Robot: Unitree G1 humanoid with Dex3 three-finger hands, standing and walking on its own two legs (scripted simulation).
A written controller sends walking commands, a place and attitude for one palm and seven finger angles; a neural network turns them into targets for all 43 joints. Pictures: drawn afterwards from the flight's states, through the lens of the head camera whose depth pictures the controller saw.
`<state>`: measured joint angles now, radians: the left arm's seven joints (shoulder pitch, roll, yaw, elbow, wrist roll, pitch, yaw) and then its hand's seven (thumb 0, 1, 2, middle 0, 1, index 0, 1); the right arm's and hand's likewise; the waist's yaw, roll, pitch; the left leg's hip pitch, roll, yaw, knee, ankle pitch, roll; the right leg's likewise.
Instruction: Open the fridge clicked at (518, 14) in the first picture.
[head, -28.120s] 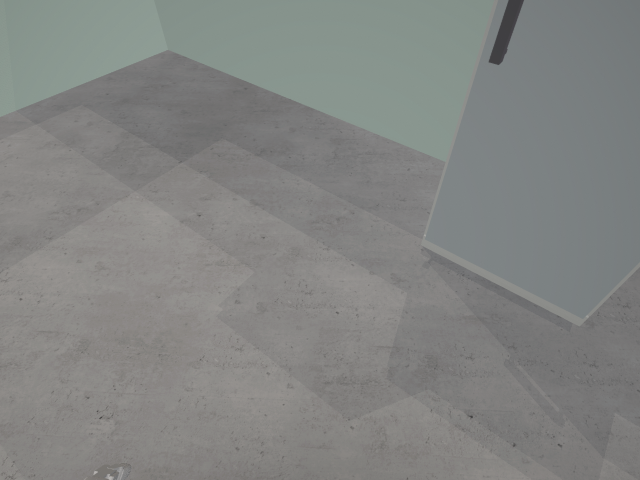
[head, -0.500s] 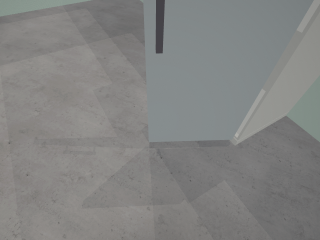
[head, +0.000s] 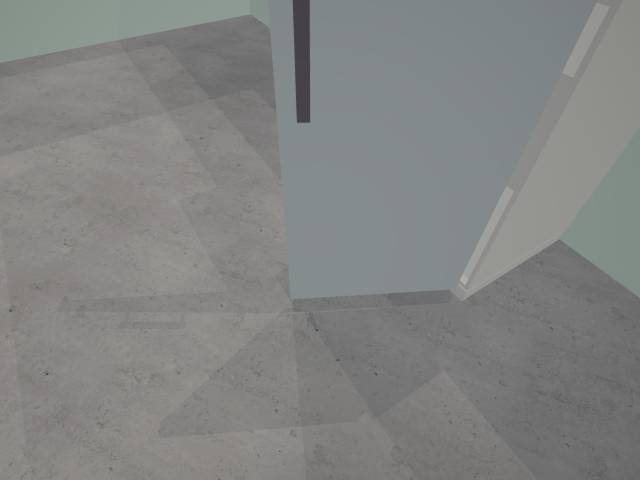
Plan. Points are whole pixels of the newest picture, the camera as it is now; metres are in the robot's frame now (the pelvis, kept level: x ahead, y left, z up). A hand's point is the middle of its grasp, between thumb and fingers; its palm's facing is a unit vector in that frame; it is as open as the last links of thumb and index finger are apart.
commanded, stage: let the arm hang, fingers relaxed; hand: left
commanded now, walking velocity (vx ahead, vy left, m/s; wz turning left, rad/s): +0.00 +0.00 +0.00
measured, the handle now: (300, 5) +0.76 +0.07 +0.25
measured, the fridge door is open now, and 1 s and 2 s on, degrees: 62 62 62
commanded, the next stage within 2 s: look to check the result in 0.02 s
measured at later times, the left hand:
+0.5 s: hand out of the picture -0.01 +0.16 -0.18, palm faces +0.03 -0.98 -0.17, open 7.4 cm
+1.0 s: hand out of the picture +0.01 +0.16 -0.18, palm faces +0.02 -0.98 -0.18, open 7.4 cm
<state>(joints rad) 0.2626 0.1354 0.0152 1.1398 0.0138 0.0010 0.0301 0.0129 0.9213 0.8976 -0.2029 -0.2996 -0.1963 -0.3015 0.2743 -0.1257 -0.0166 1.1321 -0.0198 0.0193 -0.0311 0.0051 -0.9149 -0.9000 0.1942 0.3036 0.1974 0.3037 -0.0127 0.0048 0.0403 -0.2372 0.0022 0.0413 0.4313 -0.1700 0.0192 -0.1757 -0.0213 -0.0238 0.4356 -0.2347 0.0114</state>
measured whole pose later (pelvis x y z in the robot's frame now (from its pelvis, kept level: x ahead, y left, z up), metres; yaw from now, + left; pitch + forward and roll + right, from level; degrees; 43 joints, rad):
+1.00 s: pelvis +0.01 -0.01 +0.00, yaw +0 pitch -1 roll +0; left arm 0.25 0.14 0.01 1.15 0.01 -0.01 0.03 0.01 0.91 0.90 -0.20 -0.30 -0.20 -0.30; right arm 0.24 -0.14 -0.01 1.15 -0.02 0.02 -0.04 0.01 -0.92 -0.90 0.19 0.30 0.20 0.30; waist -0.01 0.00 0.07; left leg -0.20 0.02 0.04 0.40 -0.18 0.00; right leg -0.14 0.00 -0.02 0.40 -0.23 0.00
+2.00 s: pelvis +0.03 -0.02 +0.00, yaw +0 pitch -1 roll +0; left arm 0.25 0.15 0.01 1.16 0.01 -0.01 0.03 0.01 0.91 0.90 -0.20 -0.30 -0.20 -0.30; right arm 0.22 -0.15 -0.01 1.16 -0.01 0.01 -0.04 0.00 -0.92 -0.90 0.19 0.30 0.20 0.30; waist 0.00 0.00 0.06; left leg -0.17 0.03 0.04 0.38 -0.19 -0.01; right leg -0.10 0.00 -0.03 0.36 -0.24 -0.01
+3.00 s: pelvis +0.03 -0.02 +0.00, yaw -1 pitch -1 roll +0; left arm 0.24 0.17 0.01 1.16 0.01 -0.02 0.03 0.01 0.91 0.90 -0.20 -0.30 -0.20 -0.30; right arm 0.20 -0.17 -0.01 1.16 -0.01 0.01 -0.04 0.00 -0.91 -0.90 0.19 0.30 0.20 0.30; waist 0.00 0.00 0.06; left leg -0.16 0.03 0.04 0.36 -0.19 -0.01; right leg -0.09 0.01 -0.02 0.35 -0.24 -0.01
